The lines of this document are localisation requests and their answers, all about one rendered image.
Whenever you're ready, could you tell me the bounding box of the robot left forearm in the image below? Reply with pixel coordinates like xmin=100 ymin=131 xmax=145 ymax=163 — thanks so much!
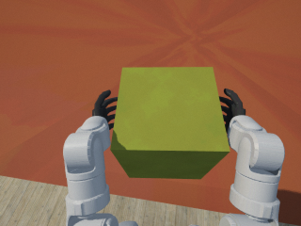
xmin=63 ymin=116 xmax=111 ymax=226

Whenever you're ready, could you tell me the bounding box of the carton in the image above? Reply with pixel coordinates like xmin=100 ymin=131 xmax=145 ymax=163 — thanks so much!
xmin=110 ymin=67 xmax=230 ymax=180

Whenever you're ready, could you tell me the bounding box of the robot right hand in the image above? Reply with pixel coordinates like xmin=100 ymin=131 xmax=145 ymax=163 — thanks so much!
xmin=219 ymin=89 xmax=246 ymax=133

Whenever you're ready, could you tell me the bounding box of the robot right forearm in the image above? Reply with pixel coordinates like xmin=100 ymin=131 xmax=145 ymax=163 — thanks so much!
xmin=227 ymin=115 xmax=285 ymax=226

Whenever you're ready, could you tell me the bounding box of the left robot upper arm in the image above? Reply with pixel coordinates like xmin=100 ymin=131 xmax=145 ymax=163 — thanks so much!
xmin=71 ymin=213 xmax=119 ymax=226

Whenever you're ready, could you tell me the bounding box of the right robot upper arm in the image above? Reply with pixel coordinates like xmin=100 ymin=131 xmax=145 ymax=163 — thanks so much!
xmin=219 ymin=213 xmax=271 ymax=226

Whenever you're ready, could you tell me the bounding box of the robot left hand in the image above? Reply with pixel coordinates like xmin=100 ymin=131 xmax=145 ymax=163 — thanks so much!
xmin=92 ymin=89 xmax=118 ymax=130

